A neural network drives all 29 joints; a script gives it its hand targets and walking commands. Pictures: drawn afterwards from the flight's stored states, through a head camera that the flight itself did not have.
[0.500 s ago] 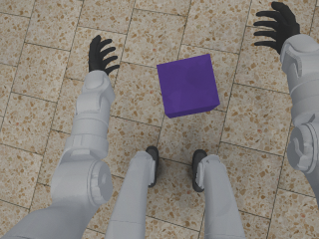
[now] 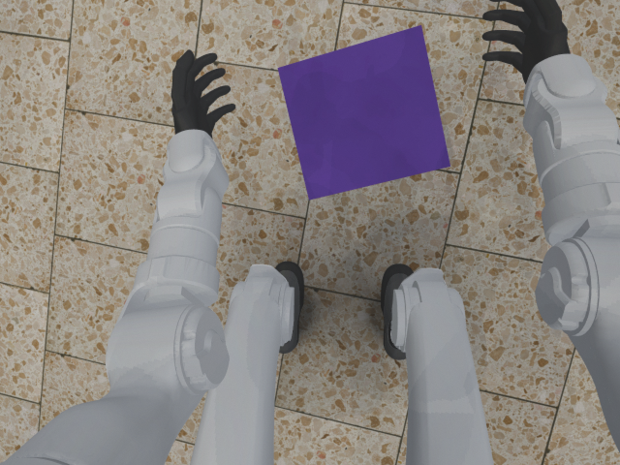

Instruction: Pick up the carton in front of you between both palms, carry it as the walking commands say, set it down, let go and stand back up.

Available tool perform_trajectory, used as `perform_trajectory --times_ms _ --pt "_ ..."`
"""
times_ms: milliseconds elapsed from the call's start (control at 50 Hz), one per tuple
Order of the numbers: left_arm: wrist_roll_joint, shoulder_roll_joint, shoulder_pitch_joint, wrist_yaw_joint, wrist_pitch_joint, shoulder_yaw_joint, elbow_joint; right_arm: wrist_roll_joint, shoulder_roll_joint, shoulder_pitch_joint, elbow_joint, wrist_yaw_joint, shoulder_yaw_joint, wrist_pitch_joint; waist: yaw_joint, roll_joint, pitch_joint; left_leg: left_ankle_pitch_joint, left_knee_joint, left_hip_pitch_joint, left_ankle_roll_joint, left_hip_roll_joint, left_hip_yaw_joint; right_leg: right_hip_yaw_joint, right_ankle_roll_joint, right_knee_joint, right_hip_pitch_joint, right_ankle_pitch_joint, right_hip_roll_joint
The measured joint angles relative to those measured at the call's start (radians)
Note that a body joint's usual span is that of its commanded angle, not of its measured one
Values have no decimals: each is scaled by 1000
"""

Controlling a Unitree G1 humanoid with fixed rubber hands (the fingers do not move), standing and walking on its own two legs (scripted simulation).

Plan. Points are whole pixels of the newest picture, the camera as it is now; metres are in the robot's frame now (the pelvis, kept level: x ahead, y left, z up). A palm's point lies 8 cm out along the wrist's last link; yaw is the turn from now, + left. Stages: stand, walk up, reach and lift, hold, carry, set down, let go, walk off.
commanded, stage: reach and lift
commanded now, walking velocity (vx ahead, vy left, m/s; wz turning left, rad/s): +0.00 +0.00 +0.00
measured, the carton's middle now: (362, 129) +0.49 -0.04 -0.42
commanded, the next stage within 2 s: none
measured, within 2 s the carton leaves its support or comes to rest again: leaves its support in 1.30 s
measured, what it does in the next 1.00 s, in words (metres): lowers itself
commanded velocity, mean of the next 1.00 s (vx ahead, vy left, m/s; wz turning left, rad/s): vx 0.00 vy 0.00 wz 0.00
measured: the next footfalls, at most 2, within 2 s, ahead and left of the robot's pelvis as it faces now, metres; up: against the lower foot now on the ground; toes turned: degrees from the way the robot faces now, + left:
none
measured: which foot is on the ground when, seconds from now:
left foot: down 0.00-1.00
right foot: down 0.00-1.00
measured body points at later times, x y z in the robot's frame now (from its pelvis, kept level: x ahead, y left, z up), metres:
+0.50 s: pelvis -0.05 +0.01 -0.16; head +0.32 -0.03 +0.08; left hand +0.49 +0.16 -0.34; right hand +0.52 -0.21 -0.35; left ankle +0.09 +0.14 -0.51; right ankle +0.07 -0.11 -0.51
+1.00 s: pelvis -0.05 +0.01 -0.16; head +0.32 -0.05 +0.09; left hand +0.49 +0.13 -0.34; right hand +0.52 -0.19 -0.35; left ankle +0.08 +0.14 -0.51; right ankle +0.07 -0.11 -0.51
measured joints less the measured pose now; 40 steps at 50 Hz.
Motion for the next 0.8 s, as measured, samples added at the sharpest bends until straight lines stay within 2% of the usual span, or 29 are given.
perform_trajectory --times_ms 140,260,420,480,560,660,800 --pt "-127 43 -85 62 21 -121 -9 136 -110 -77 -14 -13 126 2 3 22 127 -35 248 -156 13 -16 19 22 20 246 -155 -35 -6" --pt "-180 70 -199 92 56 -163 43 191 -163 -206 70 -8 188 21 5 34 245 -31 394 -225 11 -29 20 26 24 392 -220 -34 -11" --pt "-176 96 -361 80 42 -167 214 213 -180 -342 220 3 220 0 5 49 388 -24 516 -271 -3 -45 9 16 15 517 -262 -33 -21" --pt "-207 128 -415 71 24 -180 269 223 -187 -364 241 -2 246 -16 7 66 427 -29 552 -281 -9 -52 9 17 10 558 -273 -42 -27" --pt "-255 155 -448 56 1 -205 319 225 -185 -367 225 -14 271 -31 -2 89 458 -40 594 -295 -16 -62 10 18 6 606 -286 -60 -35" --pt "-293 163 -437 56 -21 -241 327 232 -168 -313 165 -31 274 -41 -17 99 456 -60 629 -299 -25 -73 2 10 -2 645 -286 -88 -45" --pt "-262 131 -388 60 -34 -211 337 237 -139 -274 157 -36 290 -35 -24 91 402 -77 630 -292 -22 -63 2 9 0 641 -283 -97 -36"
